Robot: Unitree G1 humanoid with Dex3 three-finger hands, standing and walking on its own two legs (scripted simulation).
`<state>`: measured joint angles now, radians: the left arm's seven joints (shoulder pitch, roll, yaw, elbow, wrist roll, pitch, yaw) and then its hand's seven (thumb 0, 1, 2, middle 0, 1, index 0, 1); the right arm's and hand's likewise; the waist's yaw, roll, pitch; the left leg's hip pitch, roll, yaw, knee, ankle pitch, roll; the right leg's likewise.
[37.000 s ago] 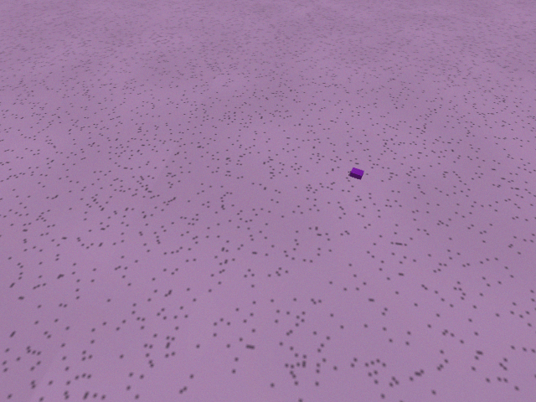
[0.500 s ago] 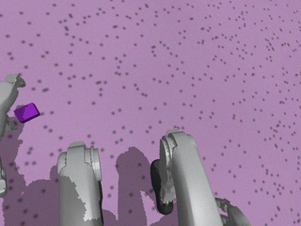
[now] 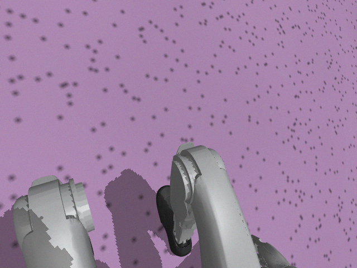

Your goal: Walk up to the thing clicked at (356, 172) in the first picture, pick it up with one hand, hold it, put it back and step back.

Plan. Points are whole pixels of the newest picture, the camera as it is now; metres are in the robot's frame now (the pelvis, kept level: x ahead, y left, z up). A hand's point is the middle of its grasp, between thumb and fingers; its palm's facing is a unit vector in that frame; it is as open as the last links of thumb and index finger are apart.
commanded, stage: rest palm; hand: left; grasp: from above
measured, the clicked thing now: out of the picture +0.40 +0.38 -0.28
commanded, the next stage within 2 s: close in 1.52 s
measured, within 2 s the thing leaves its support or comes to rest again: neither
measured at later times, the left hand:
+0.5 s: hand out of the picture +0.39 +0.34 -0.23, palm faces -0.40 -0.15 -0.90, open 13.3 cm
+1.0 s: hand out of the picture +0.39 +0.36 -0.25, palm faces -0.49 -0.21 -0.85, open 14.2 cm
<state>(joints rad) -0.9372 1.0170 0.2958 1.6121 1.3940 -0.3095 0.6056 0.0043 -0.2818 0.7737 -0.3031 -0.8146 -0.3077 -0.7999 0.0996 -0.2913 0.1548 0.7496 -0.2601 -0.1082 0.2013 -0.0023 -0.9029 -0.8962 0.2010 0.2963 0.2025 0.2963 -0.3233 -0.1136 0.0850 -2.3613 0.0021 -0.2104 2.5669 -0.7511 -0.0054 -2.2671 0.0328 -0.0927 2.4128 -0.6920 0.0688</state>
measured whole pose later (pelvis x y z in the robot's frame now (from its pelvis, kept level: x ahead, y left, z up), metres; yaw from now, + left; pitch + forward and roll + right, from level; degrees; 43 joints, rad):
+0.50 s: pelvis -0.01 +0.00 -0.01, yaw -2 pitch +25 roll -13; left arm -0.88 1.00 0.20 1.69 1.46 -0.42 0.70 0.00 -0.37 0.85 -0.21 -0.88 -0.21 -0.87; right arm 0.02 -0.30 0.21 0.75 -0.30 -0.10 0.22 0.00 -0.90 -0.90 0.20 0.30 0.20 0.30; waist -0.30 -0.15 0.09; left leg -2.33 0.01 -0.24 2.61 -0.73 0.00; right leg -2.23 0.05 -0.12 2.42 -0.66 0.06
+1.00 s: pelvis +0.00 +0.00 -0.01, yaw -2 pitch +26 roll -14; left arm -0.88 1.03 0.23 1.66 1.29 -0.37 0.54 0.00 -0.53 0.96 -0.09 -1.01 -0.09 -1.01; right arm 0.04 -0.29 0.26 0.72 -0.28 -0.17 0.27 0.00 -0.91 -0.91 0.20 0.30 0.20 0.30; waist -0.30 -0.12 0.16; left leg -2.34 -0.01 -0.26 2.61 -0.75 0.00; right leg -2.23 0.04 -0.13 2.42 -0.68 0.08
